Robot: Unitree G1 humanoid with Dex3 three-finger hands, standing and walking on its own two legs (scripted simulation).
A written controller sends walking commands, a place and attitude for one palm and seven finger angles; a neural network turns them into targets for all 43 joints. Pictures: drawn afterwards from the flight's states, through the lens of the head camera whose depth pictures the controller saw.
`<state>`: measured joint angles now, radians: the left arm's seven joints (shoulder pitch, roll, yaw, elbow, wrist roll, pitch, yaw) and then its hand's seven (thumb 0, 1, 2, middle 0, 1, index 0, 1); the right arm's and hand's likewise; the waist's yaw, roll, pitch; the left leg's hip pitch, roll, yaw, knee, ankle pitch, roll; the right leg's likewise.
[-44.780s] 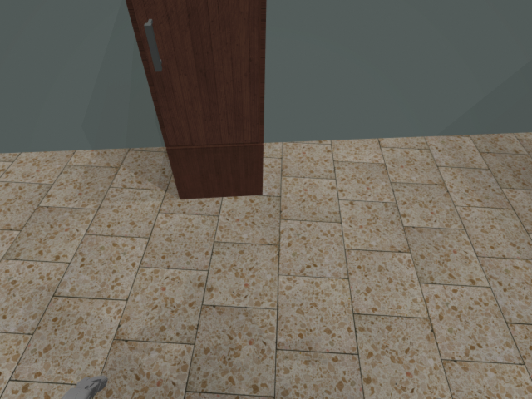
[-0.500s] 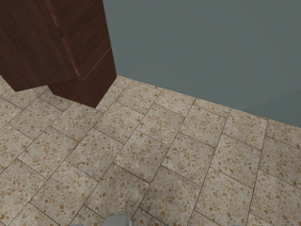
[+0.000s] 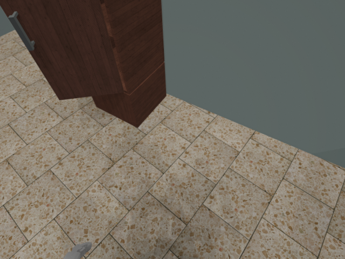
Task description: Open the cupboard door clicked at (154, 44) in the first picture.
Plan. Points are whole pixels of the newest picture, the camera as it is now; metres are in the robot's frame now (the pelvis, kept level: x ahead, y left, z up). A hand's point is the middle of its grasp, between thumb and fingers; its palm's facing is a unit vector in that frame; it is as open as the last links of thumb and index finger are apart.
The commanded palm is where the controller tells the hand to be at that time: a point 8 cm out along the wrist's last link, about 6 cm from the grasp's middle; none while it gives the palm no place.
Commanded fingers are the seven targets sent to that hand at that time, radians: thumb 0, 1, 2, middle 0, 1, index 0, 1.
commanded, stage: turn to face it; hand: left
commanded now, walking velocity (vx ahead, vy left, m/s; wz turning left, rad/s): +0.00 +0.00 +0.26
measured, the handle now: (23, 31) +0.93 +0.67 +0.03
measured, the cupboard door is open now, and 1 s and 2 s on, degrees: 41 41 41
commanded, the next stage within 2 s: take the last steps up to it in 0.10 s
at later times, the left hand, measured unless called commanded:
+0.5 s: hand out of the picture +0.02 +0.25 -0.17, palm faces +0.23 -0.95 -0.19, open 7.4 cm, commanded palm none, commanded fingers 0.00 0.90 0.90 -0.20 -0.30 -0.20 -0.30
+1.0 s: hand (84, 200) +0.29 +0.28 -0.14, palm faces +0.28 -0.94 -0.19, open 7.4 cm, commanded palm none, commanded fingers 0.00 0.90 0.90 -0.20 -0.30 -0.20 -0.30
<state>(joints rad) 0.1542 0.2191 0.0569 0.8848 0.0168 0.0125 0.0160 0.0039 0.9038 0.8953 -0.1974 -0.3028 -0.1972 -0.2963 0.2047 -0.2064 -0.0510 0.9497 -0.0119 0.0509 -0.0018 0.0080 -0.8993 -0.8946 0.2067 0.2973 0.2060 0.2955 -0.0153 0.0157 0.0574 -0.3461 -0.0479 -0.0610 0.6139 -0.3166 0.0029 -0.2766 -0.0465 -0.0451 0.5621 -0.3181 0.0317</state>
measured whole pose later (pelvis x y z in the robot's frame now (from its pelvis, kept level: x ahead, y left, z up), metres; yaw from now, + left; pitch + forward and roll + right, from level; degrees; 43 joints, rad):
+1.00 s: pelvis +0.20 +0.09 +0.00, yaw +17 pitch -1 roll +0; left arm 0.09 0.13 0.04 0.93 0.01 -0.06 0.00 0.00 0.90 0.89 -0.20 -0.30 -0.20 -0.30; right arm 0.43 -0.16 -0.03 1.14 -0.01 0.00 -0.01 0.01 -0.90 -0.89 0.21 0.30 0.20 0.30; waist -0.05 0.04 0.09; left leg -0.29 -0.05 0.00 1.10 -0.43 0.04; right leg -0.29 -0.05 -0.17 0.60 -0.30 -0.04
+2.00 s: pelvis +0.41 +0.28 +0.00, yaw +17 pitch +0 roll +0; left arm 0.10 0.17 0.04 0.99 0.00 0.04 0.04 0.00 0.90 0.89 -0.20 -0.30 -0.20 -0.30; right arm 0.26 -0.14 -0.03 1.07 -0.01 0.04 -0.04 0.01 -0.91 -0.89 0.20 0.30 0.20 0.29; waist -0.03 -0.05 0.08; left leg -0.21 -0.01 0.10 0.55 -0.34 0.04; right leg -0.37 -0.03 -0.08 0.68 -0.34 -0.02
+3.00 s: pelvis +0.39 +0.26 +0.01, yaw +17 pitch +0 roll -1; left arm 0.29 0.12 -0.02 1.12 0.01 -0.03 0.05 0.01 0.91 0.89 -0.20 -0.30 -0.20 -0.30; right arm 0.30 -0.15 0.00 1.09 -0.01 -0.01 -0.02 0.01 -0.90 -0.90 0.20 0.30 0.20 0.29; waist -0.02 0.03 0.05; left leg -0.25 0.03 0.09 0.52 -0.28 0.02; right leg -0.17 -0.01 -0.03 0.48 -0.31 0.00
